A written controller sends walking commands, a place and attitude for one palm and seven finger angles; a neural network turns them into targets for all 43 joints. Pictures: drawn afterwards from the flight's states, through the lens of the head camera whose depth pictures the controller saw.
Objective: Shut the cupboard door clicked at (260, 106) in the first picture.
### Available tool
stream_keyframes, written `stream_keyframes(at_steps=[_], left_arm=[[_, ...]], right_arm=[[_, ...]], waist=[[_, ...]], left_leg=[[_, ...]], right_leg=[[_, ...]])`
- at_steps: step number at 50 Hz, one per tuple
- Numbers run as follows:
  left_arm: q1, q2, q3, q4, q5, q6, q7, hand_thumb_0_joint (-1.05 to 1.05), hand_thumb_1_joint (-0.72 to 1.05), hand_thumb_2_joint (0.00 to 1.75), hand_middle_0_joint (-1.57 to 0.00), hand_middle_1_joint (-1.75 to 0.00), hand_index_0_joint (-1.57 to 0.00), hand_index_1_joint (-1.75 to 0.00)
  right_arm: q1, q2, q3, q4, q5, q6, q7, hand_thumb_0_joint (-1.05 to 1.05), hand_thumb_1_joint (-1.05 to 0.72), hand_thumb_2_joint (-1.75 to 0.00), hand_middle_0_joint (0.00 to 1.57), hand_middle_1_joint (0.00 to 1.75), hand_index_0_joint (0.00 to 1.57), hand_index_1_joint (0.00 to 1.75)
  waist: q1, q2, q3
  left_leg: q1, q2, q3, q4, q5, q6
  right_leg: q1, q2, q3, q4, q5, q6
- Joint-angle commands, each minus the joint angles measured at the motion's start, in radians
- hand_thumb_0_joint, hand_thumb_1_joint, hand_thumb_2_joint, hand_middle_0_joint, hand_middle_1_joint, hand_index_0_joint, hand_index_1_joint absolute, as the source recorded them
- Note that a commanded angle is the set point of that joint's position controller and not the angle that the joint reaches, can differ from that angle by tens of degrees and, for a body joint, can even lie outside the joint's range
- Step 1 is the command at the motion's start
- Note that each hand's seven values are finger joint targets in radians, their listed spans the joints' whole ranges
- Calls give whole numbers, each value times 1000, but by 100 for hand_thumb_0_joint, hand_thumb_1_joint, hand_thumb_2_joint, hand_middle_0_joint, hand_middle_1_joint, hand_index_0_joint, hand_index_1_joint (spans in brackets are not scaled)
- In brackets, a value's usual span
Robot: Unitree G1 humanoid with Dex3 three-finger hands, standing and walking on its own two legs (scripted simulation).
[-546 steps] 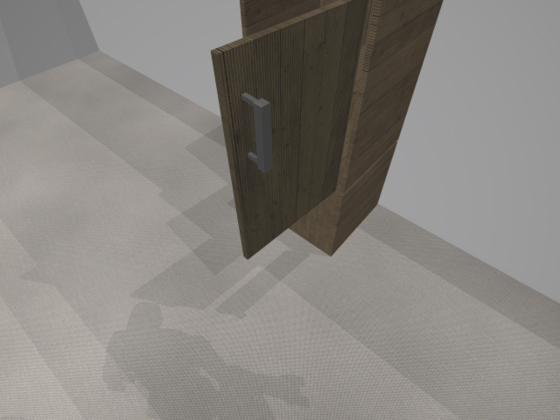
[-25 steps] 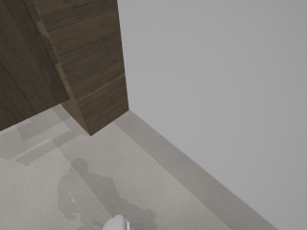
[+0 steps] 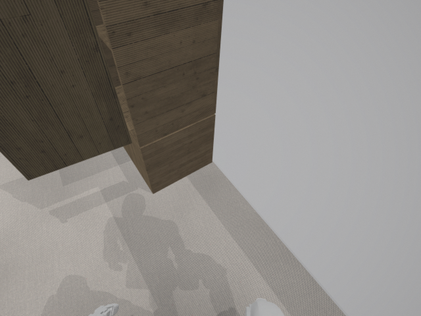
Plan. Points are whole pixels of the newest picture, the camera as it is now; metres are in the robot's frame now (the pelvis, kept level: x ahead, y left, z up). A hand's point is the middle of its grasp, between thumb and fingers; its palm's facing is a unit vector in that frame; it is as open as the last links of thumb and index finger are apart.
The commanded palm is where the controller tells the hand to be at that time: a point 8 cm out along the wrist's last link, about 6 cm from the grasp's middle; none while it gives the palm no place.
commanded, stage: turn to face it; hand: left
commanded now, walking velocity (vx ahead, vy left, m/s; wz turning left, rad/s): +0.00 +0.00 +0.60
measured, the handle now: out of the picture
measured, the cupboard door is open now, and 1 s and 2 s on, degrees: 85 85 85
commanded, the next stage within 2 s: take the last steps up to it in 0.78 s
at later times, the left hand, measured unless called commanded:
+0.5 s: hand out of the picture +0.03 +0.17 -0.18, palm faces +0.34 -0.92 -0.22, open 7.4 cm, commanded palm none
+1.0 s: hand out of the picture +0.06 +0.17 -0.16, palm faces +0.45 -0.86 -0.24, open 7.4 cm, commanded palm none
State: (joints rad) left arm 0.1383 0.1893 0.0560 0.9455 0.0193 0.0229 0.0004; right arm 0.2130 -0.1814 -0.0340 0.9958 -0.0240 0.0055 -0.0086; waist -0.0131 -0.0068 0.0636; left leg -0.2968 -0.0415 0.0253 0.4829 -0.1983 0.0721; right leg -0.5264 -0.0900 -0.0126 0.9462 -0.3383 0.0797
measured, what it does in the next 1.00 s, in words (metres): steps on the spot, turning left: right foot, then left foot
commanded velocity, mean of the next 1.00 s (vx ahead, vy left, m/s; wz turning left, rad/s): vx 0.04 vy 0.01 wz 0.37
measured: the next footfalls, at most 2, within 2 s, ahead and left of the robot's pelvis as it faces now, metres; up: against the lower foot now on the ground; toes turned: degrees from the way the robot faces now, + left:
right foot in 0.14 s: +0.09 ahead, -0.16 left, +0.00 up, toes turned +2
left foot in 0.52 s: +0.08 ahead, +0.10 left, +0.00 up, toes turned +26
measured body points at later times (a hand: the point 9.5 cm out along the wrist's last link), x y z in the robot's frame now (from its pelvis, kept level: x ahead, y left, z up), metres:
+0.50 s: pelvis +0.06 -0.02 -0.01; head +0.10 +0.00 +0.44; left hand +0.01 +0.22 -0.16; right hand +0.24 -0.25 -0.14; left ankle +0.04 +0.09 -0.72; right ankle +0.05 -0.16 -0.74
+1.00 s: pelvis +0.07 -0.03 -0.01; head +0.11 -0.03 +0.44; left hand +0.04 +0.22 -0.15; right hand +0.23 -0.22 -0.17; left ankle +0.04 +0.08 -0.73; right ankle +0.12 -0.14 -0.74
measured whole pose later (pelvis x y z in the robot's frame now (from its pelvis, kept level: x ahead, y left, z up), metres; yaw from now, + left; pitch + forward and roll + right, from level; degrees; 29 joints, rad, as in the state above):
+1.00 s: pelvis +0.07 -0.03 -0.01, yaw +27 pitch +0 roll +1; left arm 0.19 0.18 0.03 0.95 0.02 0.01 0.01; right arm 0.20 -0.19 -0.04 0.99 -0.02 0.05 0.00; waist 0.00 0.03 0.06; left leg -0.35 -0.03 0.00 0.69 -0.40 0.00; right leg -0.24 -0.04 -0.05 0.57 -0.34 0.01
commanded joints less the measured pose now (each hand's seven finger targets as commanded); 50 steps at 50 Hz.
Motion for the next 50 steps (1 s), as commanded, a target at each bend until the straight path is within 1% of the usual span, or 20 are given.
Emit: stream_keyframes(at_steps=[1,5,6,7,8,11,13,21,24,25,26,27,28,33,41,45,46,48,49,50], left_arm=[[16,76,23,-85,-2,-8,14,0,90,90,-20,-30,-20,-30],[93,103,30,-87,-8,-27,24,0,90,90,-20,-30,-20,-30],[132,170,42,-81,1,-39,30,0,90,90,-20,-30,-20,-30],[164,253,57,-81,11,-44,35,0,90,90,-20,-30,-20,-30],[163,254,48,-86,3,-43,37,0,90,90,-20,-30,-20,-30],[48,166,24,-107,-3,-43,38,0,90,90,-20,-30,-20,-30],[68,150,18,-104,-6,-47,35,0,90,90,-20,-30,-20,-30],[162,217,37,-62,12,-39,30,0,90,90,-20,-30,-20,-30],[138,225,41,-52,3,-38,21,0,90,90,-20,-30,-20,-30],[120,208,36,-68,-8,-36,16,0,90,90,-20,-30,-20,-30],[100,138,19,-105,-17,-32,9,0,90,90,-20,-30,-20,-30],[49,125,7,-127,-13,-17,19,0,90,90,-20,-30,-20,-30],[50,140,12,-133,-8,-5,24,0,90,90,-20,-30,-20,-30],[100,121,15,-43,0,17,15,0,90,90,-20,-30,-20,-30],[62,94,3,-58,-3,10,16,0,90,90,-20,-30,-20,-30],[136,81,3,-30,-8,-9,20,0,90,90,-20,-30,-20,-30],[176,97,8,-17,-5,-21,21,0,90,90,-20,-30,-20,-30],[219,242,38,-15,13,-36,23,0,90,90,-20,-30,-20,-30],[214,253,39,-27,8,-33,25,0,90,90,-20,-30,-20,-30],[170,215,37,-35,8,-37,25,0,90,90,-20,-30,-20,-30]], right_arm=[[11,-197,-65,-68,-6,-5,-6,0,-90,-90,20,30,20,30],[-30,-193,-73,-92,6,5,-4,0,-90,-90,20,30,20,30],[-23,-149,-68,-101,16,3,3,0,-90,-90,20,30,20,30],[-19,-94,-60,-123,18,2,6,0,-90,-90,20,30,20,30],[-17,-139,-69,-122,10,12,9,0,-90,-90,20,30,20,30],[-20,-130,-65,-93,5,39,21,0,-90,-90,20,30,20,30],[-38,-110,-57,-100,4,44,29,0,-90,-90,20,30,20,30],[-148,-86,-30,-138,9,35,41,0,-90,-90,20,30,20,30],[-68,-123,-37,-123,5,24,34,0,-90,-90,20,30,20,30],[0,-183,-51,-111,0,14,28,0,-90,-90,20,30,20,30],[79,-299,-78,-102,-5,4,20,0,-90,-90,20,30,20,30],[105,-338,-81,-88,7,13,5,0,-90,-90,20,30,20,30],[75,-322,-73,-95,3,15,3,0,-90,-90,20,30,20,30],[-62,-221,-40,-124,2,3,-19,0,-90,-90,20,30,20,30],[-34,-208,-44,-96,-3,10,-11,0,-90,-90,20,30,20,30],[-49,-190,-44,-83,3,10,-9,0,-90,-90,20,30,20,30],[-59,-169,-40,-83,10,8,-6,0,-90,-90,20,30,20,30],[-76,-88,-28,-115,12,12,9,0,-90,-90,20,30,20,30],[-101,-137,-43,-126,2,22,17,0,-90,-90,20,30,20,30],[-106,-131,-49,-121,-3,23,25,0,-90,-90,20,30,20,30]], waist=[[-1,144,-98],[51,106,-127],[66,-45,-155],[75,-299,-162],[64,-218,-155],[3,-176,-91],[9,-194,-84],[61,-202,-81],[1,-180,-119],[-45,-46,-173],[-86,256,-224],[-87,259,-240],[-70,165,-192],[5,143,-95],[-8,142,-98],[32,121,-127],[55,72,-139],[86,-303,-44],[98,-222,2],[71,-158,47]], left_leg=[[39,262,-299,-141,187,100],[-69,194,-298,-1,259,35],[-201,112,-215,132,89,-29],[-328,-37,-25,382,-370,-113],[-303,15,-57,599,-433,-108],[-325,71,-43,752,-277,-136],[-320,74,-13,708,-225,-145],[-157,51,101,277,-237,-127],[75,28,119,41,-47,-101],[247,102,54,-33,159,-68],[388,383,-332,-65,556,80],[331,466,-368,-73,752,174],[261,469,-299,-82,585,188],[143,305,-195,-138,386,101],[125,292,-226,-147,270,102],[44,246,-226,-86,220,63],[-19,196,-193,-44,68,22],[-291,-5,-1,303,-365,-92],[-315,35,-42,480,-385,-88],[-352,51,-60,567,-307,-83]], right_leg=[[109,34,-13,-156,-25,2],[397,46,-9,-488,135,-12],[561,-107,137,-604,210,-47],[605,-373,353,-644,423,-166],[497,-433,322,-634,488,-240],[453,-281,87,-591,604,-203],[470,-243,-14,-585,670,-176],[502,-271,-99,-496,731,-172],[397,-245,-149,-347,689,-109],[285,-217,-182,-199,572,-64],[26,-63,-196,47,-93,8],[10,-35,-55,158,-344,-4],[14,-47,-17,211,-320,-18],[18,-20,10,187,-102,-13],[134,27,-26,-108,-112,-18],[349,59,-44,-384,42,-30],[455,38,-27,-522,103,-33],[491,-331,421,-777,-174,-188],[398,-397,445,-826,-307,-254],[358,-347,385,-836,-313,-248]])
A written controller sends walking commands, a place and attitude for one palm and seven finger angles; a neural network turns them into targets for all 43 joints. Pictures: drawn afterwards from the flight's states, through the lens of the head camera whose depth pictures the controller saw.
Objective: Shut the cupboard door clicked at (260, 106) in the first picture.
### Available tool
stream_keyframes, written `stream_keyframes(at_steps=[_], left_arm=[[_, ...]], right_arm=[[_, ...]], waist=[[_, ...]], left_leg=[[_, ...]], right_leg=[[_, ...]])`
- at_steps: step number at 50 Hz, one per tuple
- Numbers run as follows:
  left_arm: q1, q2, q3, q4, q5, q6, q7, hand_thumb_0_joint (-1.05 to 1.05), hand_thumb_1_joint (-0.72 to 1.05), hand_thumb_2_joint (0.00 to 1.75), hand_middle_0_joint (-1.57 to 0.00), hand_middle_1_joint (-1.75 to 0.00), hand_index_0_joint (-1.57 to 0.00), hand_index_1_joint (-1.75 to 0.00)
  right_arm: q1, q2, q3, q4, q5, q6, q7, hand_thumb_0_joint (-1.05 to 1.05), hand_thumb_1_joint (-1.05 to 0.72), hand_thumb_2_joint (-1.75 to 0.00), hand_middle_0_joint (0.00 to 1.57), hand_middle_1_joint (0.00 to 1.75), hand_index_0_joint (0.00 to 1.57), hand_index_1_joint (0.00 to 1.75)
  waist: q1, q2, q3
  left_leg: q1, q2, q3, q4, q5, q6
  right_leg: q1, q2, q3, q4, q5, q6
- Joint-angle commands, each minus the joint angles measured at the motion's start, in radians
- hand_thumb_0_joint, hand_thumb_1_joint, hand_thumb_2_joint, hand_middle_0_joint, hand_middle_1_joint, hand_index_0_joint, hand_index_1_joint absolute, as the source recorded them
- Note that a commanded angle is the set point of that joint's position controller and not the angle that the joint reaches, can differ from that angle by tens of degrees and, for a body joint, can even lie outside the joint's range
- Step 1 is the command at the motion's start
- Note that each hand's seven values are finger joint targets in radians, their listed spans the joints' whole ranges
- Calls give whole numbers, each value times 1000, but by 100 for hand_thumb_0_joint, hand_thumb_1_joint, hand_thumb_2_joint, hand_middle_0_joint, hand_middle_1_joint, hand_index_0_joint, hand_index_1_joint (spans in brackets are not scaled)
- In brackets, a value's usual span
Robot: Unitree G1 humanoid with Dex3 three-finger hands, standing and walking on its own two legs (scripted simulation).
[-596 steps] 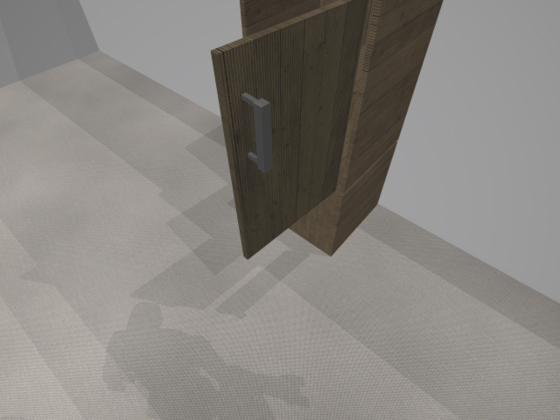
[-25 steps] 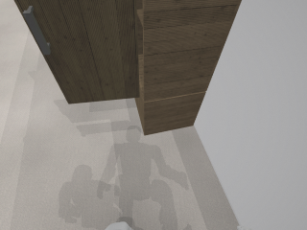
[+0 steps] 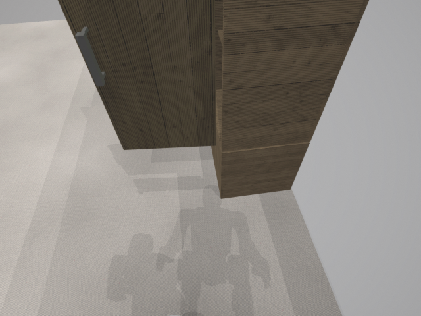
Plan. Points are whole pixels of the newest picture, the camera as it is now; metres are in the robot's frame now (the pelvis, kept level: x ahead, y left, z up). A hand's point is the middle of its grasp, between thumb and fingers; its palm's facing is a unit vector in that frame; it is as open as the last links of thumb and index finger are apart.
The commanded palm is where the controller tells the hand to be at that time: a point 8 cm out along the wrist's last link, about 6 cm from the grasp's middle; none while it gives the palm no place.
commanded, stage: take the last steps up to it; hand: left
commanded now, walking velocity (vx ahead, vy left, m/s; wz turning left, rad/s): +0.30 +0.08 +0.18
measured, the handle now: (93, 57) +0.74 +0.38 +0.10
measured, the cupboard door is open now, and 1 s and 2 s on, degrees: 85 85 85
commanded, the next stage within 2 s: come to a stop and stand still in 0.70 s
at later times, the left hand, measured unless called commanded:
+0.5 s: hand out of the picture +0.05 +0.25 -0.17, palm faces +0.13 -0.98 -0.16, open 7.4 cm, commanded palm none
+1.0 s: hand (121, 242) +0.30 +0.25 -0.16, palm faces +0.08 -0.98 -0.20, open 7.2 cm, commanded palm none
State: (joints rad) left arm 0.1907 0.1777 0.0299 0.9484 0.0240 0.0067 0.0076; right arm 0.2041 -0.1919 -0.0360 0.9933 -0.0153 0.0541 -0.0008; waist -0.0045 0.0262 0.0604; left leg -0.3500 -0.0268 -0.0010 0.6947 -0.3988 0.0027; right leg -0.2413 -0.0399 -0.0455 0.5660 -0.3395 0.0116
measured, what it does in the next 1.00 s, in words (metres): walks ahead: left foot, then right foot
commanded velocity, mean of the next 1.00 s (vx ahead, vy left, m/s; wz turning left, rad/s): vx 0.12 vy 0.03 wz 0.01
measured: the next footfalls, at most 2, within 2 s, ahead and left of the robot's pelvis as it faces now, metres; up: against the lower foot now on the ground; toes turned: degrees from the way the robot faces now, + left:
left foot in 0.36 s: +0.15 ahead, +0.17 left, +0.00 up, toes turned +12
right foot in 0.78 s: +0.30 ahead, -0.03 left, +0.00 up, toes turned -4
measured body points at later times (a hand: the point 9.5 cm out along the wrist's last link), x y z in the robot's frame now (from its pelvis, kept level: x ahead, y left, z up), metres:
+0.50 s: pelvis +0.11 +0.07 +0.00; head +0.12 +0.09 +0.45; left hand +0.05 +0.30 -0.16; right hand +0.19 -0.15 -0.14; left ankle +0.11 +0.16 -0.73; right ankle +0.06 -0.06 -0.66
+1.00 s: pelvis +0.25 +0.07 +0.01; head +0.29 +0.08 +0.46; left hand +0.30 +0.31 -0.15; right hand +0.26 -0.15 -0.15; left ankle +0.25 +0.18 -0.71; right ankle +0.26 -0.03 -0.73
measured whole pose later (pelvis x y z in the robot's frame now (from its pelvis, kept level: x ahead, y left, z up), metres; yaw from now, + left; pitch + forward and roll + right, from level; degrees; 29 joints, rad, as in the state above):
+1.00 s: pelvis +0.25 +0.07 +0.01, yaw +3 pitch +0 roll +0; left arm 0.18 0.17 0.04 1.03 0.02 -0.03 0.03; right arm 0.26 -0.14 -0.02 1.10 0.00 0.01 -0.02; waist -0.01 0.00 0.08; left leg -0.33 0.04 0.07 0.66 -0.35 -0.04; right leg -0.24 -0.02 -0.13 0.48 -0.24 -0.04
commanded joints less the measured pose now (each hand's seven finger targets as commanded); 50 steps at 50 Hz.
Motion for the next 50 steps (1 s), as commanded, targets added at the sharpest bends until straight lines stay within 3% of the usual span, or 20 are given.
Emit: stream_keyframes(at_steps=[1,3,5,13,16,17,18,19,20,22,26,30,36,37,38,39,40,42,46,50], left_arm=[[97,187,56,-28,0,-34,16,0,90,90,-20,-30,-20,-30],[103,142,42,-16,-8,-56,9,0,90,90,-20,-30,-20,-30],[135,125,42,3,-5,-69,10,0,90,90,-20,-30,-20,-30],[216,175,50,92,10,-73,1,0,90,90,-20,-30,-20,-30],[178,165,49,100,0,-62,-7,0,90,90,-20,-30,-20,-30],[187,114,38,87,-6,-59,-13,0,90,90,-20,-30,-20,-30],[166,58,23,46,-12,-60,-16,0,90,90,-20,-30,-20,-30],[73,77,22,14,-6,-55,-13,0,90,90,-20,-30,-20,-30],[51,72,26,15,-1,-59,-10,0,90,90,-20,-30,-20,-30],[68,57,28,49,3,-46,-19,0,90,90,-20,-30,-20,-30],[120,23,21,69,1,-31,-24,0,90,90,-20,-30,-20,-30],[54,11,18,40,-1,-30,-23,0,90,90,-20,-30,-20,-30],[71,44,31,36,3,-30,-20,0,90,90,-20,-30,-20,-30],[128,70,40,54,4,-36,-17,0,90,90,-20,-30,-20,-30],[212,128,51,79,6,-48,-12,0,90,90,-20,-30,-20,-30],[264,203,65,94,3,-54,-4,0,90,90,-20,-30,-20,-30],[279,202,63,87,-8,-52,6,0,90,90,-20,-30,-20,-30],[118,133,43,53,-10,-60,20,0,90,90,-20,-30,-20,-30],[32,107,30,42,-6,-56,31,0,90,90,-20,-30,-20,-30],[45,120,36,60,-17,-31,35,0,90,90,-20,-30,-20,-30]], right_arm=[[-84,-119,-49,-87,-15,-27,20,0,-90,-90,20,30,20,30],[-40,-101,-48,-60,-15,-32,28,0,-90,-90,20,30,20,30],[-43,-77,-46,-48,-13,-36,35,0,-90,-90,20,30,20,30],[-88,-37,-25,-57,-7,-72,46,0,-90,-90,20,30,20,30],[95,-74,-30,10,-11,-92,31,0,-90,-90,20,30,20,30],[222,-159,-50,43,-17,-102,18,0,-90,-90,20,30,20,30],[339,-251,-74,59,-22,-103,1,0,-90,-90,20,30,20,30],[369,-259,-69,64,-17,-93,-13,0,-90,-90,20,30,20,30],[295,-222,-57,51,-18,-95,-13,0,-90,-90,20,30,20,30],[161,-142,-33,21,-15,-106,-19,0,-90,-90,20,30,20,30],[152,-97,-16,37,-9,-130,-24,0,-90,-90,20,30,20,30],[158,-96,-18,55,-13,-128,-22,0,-90,-90,20,30,20,30],[144,-89,-16,75,-13,-104,-20,0,-90,-90,20,30,20,30],[138,-76,-13,77,-9,-102,-18,0,-90,-90,20,30,20,30],[138,-54,-9,68,-3,-102,-14,0,-90,-90,20,30,20,30],[171,-21,-7,51,0,-94,-5,0,-90,-90,20,30,20,30],[131,-47,-12,42,0,-87,-6,0,-90,-90,20,30,20,30],[112,-30,-11,62,5,-79,-13,0,-90,-90,20,30,20,30],[170,41,12,98,15,-52,-18,0,-90,-90,20,30,20,30],[190,9,-1,105,6,-45,-25,0,-90,-90,20,30,20,30]], waist=[[41,-229,58],[23,-210,47],[29,-179,36],[61,-217,18],[-31,-117,-18],[-84,91,-98],[-118,319,-154],[-131,225,-110],[-101,149,-64],[-37,99,33],[8,65,14],[5,24,16],[38,19,39],[67,-29,24],[98,-151,-13],[96,-340,-15],[109,-265,-28],[42,-175,-5],[-9,-116,-109],[-14,-78,-139]], left_leg=[[-314,60,-44,400,-20,-18],[-301,77,-27,412,90,-35],[-282,85,0,355,128,-47],[-110,68,103,-63,77,-35],[251,7,159,-243,149,-8],[437,158,-33,-288,83,43],[525,388,-368,-423,32,142],[471,439,-408,-468,29,195],[357,424,-361,-487,-13,204],[180,369,-240,-519,24,173],[177,317,-61,-524,294,164],[183,307,-8,-511,389,179],[103,265,25,-387,241,131],[49,215,56,-296,186,97],[-47,120,127,-114,83,51],[-196,18,185,103,-148,9],[-198,48,99,275,-251,8],[-142,99,4,293,-105,-8],[28,81,52,47,-18,-43],[180,74,71,-256,316,-43]], right_leg=[[105,-328,370,-432,-197,-146],[131,-275,204,-405,-13,-107],[158,-265,134,-400,84,-101],[181,-299,64,-332,176,-123],[-17,-211,-28,-139,157,-73],[-155,-130,-94,106,77,-35],[-344,-18,-147,383,-235,3],[-405,-38,-38,550,-248,-23],[-410,-72,-1,628,-201,-40],[-378,-113,32,632,-69,-33],[-305,-105,11,468,38,-12],[-223,-77,-23,236,81,-9],[11,-17,-64,14,138,-23],[119,-24,-33,-51,145,-33],[242,-130,124,-134,124,-77],[310,-324,381,-291,75,-181],[259,-397,463,-368,55,-257],[116,-335,322,-350,281,-234],[105,-242,67,-220,801,-199],[76,-189,39,-72,651,-117]])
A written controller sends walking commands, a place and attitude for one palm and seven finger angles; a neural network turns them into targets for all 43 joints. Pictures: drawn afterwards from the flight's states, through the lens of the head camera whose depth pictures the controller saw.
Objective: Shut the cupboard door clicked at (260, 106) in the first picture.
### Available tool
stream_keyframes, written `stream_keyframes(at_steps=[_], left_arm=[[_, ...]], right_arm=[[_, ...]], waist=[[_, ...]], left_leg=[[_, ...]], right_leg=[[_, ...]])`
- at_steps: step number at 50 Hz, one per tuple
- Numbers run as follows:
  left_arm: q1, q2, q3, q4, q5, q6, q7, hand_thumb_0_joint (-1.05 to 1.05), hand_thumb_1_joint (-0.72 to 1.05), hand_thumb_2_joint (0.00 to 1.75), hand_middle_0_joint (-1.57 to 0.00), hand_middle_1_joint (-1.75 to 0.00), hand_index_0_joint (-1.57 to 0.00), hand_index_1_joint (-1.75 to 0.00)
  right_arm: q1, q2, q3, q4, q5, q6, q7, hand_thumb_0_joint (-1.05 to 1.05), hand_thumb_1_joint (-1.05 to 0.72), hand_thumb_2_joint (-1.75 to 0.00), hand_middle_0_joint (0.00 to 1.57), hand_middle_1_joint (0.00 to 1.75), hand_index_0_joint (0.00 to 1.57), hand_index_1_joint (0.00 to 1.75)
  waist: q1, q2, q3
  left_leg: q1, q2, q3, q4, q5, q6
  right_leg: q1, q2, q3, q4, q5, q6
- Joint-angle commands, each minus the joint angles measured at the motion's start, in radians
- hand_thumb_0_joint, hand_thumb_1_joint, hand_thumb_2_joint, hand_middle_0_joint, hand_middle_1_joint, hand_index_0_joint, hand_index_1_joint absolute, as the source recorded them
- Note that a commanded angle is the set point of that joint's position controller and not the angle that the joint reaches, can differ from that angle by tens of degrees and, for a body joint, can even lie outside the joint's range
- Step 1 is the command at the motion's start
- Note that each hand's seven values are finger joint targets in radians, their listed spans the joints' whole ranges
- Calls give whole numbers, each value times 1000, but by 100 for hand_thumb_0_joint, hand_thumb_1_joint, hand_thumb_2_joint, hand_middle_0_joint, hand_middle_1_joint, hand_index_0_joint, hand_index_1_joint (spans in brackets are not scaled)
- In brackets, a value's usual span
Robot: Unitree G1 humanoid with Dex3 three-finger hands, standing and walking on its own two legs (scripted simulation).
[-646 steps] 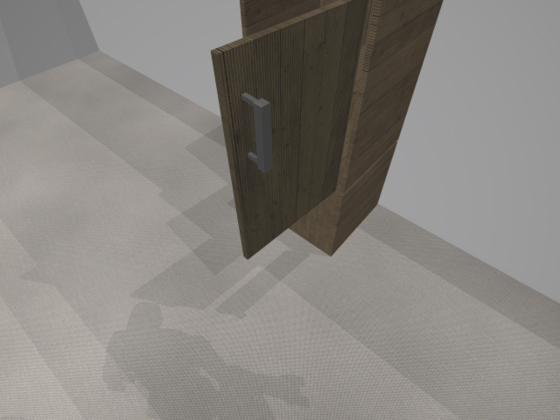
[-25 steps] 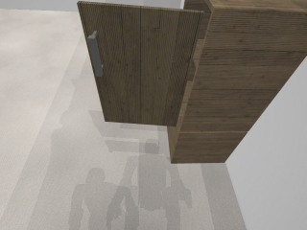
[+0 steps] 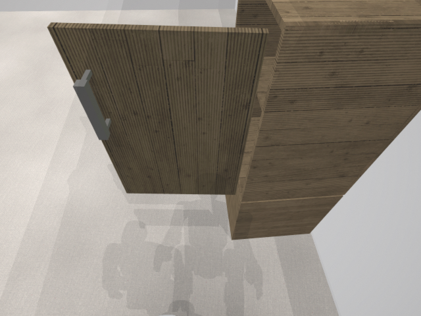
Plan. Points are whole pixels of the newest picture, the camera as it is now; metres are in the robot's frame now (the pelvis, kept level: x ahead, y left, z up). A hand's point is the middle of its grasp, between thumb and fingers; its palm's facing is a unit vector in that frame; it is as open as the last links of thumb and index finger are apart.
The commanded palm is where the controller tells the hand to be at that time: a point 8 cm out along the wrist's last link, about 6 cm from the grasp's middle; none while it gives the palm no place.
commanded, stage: come to a stop and stand still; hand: left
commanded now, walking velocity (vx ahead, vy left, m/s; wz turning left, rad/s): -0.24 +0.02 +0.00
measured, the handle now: (96, 106) +0.51 +0.28 +0.09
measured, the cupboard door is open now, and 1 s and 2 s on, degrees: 85 85 85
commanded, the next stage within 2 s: look again from close up in 1.30 s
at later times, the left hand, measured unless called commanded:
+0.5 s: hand out of the picture +0.05 +0.17 -0.16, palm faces +0.01 -0.97 -0.26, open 7.4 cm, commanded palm none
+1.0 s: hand out of the picture +0.00 +0.20 -0.18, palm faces +0.02 -0.99 -0.16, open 7.4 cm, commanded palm none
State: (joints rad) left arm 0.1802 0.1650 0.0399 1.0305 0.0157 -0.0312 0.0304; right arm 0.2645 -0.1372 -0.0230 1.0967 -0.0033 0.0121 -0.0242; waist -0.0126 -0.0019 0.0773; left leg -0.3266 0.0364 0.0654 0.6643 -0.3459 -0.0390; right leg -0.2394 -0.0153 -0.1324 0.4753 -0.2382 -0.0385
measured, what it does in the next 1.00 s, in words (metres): steps on the spot: left foot, then right foot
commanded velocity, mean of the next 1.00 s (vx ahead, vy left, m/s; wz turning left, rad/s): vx -0.03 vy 0.02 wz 0.00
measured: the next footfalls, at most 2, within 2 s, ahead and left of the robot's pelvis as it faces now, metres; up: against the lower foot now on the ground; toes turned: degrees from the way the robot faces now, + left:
left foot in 0.04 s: +0.07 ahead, +0.12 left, +0.00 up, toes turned +4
right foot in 0.38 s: +0.01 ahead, -0.13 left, +0.00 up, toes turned -3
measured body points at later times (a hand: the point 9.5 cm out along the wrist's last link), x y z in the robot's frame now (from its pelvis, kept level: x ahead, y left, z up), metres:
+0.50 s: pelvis +0.01 -0.03 +0.00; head +0.04 -0.04 +0.45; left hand +0.05 +0.22 -0.14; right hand +0.07 -0.28 -0.16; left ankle -0.01 +0.10 -0.70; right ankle -0.03 -0.13 -0.74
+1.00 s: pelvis +0.00 +0.02 +0.00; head +0.01 +0.04 +0.45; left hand +0.00 +0.25 -0.17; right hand +0.02 -0.21 -0.14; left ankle -0.02 +0.10 -0.74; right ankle -0.03 -0.13 -0.74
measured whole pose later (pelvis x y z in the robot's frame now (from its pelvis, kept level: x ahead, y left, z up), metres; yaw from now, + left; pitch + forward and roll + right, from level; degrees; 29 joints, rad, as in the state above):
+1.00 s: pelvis +0.00 +0.02 +0.00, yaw -1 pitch +0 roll +0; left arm 0.26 0.19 0.01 1.12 0.02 0.01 0.02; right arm 0.24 -0.15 0.00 1.09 -0.01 0.00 -0.03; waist 0.02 -0.05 0.03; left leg -0.15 -0.04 0.07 0.41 -0.26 0.06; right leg -0.15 -0.06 -0.02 0.41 -0.25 0.04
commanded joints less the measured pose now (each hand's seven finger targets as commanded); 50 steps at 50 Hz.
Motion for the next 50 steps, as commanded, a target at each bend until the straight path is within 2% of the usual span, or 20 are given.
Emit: stream_keyframes(at_steps=[1,2,3,6,9,14,16,17,18,19,20,21,22,25,29,33,36,37,42,50], left_arm=[[70,115,26,-29,-12,16,10,0,90,90,-20,-30,-20,-30],[80,92,21,-38,-16,25,10,0,90,90,-20,-30,-20,-30],[83,81,18,-43,-13,35,13,0,90,90,-20,-30,-20,-30],[51,90,21,-43,-9,63,7,0,90,90,-20,-30,-20,-30],[47,89,26,-49,-7,66,7,0,90,90,-20,-30,-20,-30],[75,84,28,-70,-6,65,2,0,90,90,-20,-30,-20,-30],[127,95,31,-62,-2,61,-2,0,90,90,-20,-30,-20,-30],[148,116,34,-62,4,55,0,0,90,90,-20,-30,-20,-30],[136,182,42,-69,16,45,5,0,90,90,-20,-30,-20,-30],[110,219,41,-71,13,35,6,0,90,90,-20,-30,-20,-30],[86,218,28,-78,11,29,2,0,90,90,-20,-30,-20,-30],[56,198,24,-87,13,29,4,0,90,90,-20,-30,-20,-30],[47,179,24,-75,11,21,7,0,90,90,-20,-30,-20,-30],[88,177,20,-57,6,9,10,0,90,90,-20,-30,-20,-30],[123,214,36,-40,9,8,10,0,90,90,-20,-30,-20,-30],[75,203,35,-27,-1,10,6,0,90,90,-20,-30,-20,-30],[77,120,13,-29,-7,22,-3,0,90,90,-20,-30,-20,-30],[80,110,10,-23,-2,25,-2,0,90,90,-20,-30,-20,-30],[85,102,-6,23,1,34,-8,0,90,90,-20,-30,-20,-30],[112,93,-18,63,-1,27,-3,0,90,90,-20,-30,-20,-30]], right_arm=[[115,-92,-24,-14,-10,-8,-4,0,-90,-90,20,30,20,30],[85,-144,-32,-42,-14,-10,-9,0,-90,-90,20,30,20,30],[59,-179,-39,-56,-16,-4,-14,0,-90,-90,20,30,20,30],[29,-174,-39,-67,-22,-5,-32,0,-90,-90,20,30,20,30],[19,-196,-50,-80,-27,1,-38,0,-90,-90,20,30,20,30],[-39,-231,-70,-108,-26,8,-34,0,-90,-90,20,30,20,30],[-65,-239,-74,-117,-17,12,-25,0,-90,-90,20,30,20,30],[-69,-220,-73,-124,-10,16,-20,0,-90,-90,20,30,20,30],[-62,-164,-66,-139,-1,20,-13,0,-90,-90,20,30,20,30],[-89,-120,-53,-153,-1,30,-3,0,-90,-90,20,30,20,30],[-92,-126,-54,-144,-2,43,5,0,-90,-90,20,30,20,30],[-134,-107,-52,-147,-7,44,11,0,-90,-90,20,30,20,30],[-123,-110,-47,-132,-10,43,8,0,-90,-90,20,30,20,30],[-105,-123,-42,-113,-4,31,12,0,-90,-90,20,30,20,30],[-106,-120,-39,-115,-2,23,18,0,-90,-90,20,30,20,30],[-22,-111,-30,-85,-6,4,13,0,-90,-90,20,30,20,30],[-23,-182,-33,-82,-15,-13,3,0,-90,-90,20,30,20,30],[-41,-185,-29,-82,-17,-9,2,0,-90,-90,20,30,20,30],[-29,-160,-15,-60,-13,-16,-3,0,-90,-90,20,30,20,30],[35,-144,-5,-23,-7,-34,-15,0,-90,-90,20,30,20,30]], waist=[[7,36,-158],[21,131,-144],[24,161,-126],[5,190,-63],[-6,142,-97],[2,154,-153],[28,142,-169],[37,60,-164],[25,-172,-145],[33,-275,-93],[32,-191,-94],[25,-106,-32],[15,-186,-47],[35,-155,-69],[61,-129,-81],[18,-140,-90],[35,77,-97],[43,43,-82],[35,62,-9],[23,16,-36]], left_leg=[[195,89,-63,-238,481,35],[169,211,-177,-248,741,105],[116,264,-194,-274,781,159],[151,299,-235,-306,905,228],[271,306,-220,-233,1027,258],[281,286,-168,-208,924,219],[203,237,-135,-179,724,164],[141,184,-108,-129,532,118],[24,58,-15,-23,227,47],[-15,-27,-5,92,-179,12],[10,-25,-59,205,-237,11],[-29,-30,-70,243,-192,12],[-70,-17,-77,253,-172,8],[-88,-15,-63,181,-129,-8],[-40,-27,-38,20,-100,-14],[165,-35,-18,-260,123,-2],[187,138,-168,-298,293,86],[123,139,-146,-305,208,85],[79,91,-149,-392,95,67],[173,86,-123,-371,339,60]], right_leg=[[26,-170,105,65,411,-23],[-10,-107,61,96,205,23],[12,-57,48,153,-56,38],[-107,-24,106,374,-325,40],[-186,-12,133,439,-345,36],[-95,-4,111,253,-224,34],[43,-5,90,59,-14,39],[103,-34,129,-65,150,33],[142,-196,340,-138,352,-18],[61,-341,417,-179,475,-117],[-23,-367,396,-209,327,-165],[-30,-306,358,-189,382,-157],[44,-279,356,-148,503,-148],[166,-270,296,-107,676,-130],[200,-299,331,-110,582,-145],[91,-242,282,-69,420,-73],[24,-97,158,-49,64,26],[73,-87,153,-84,19,30],[83,-83,147,-98,30,23],[88,-90,145,-101,113,33]])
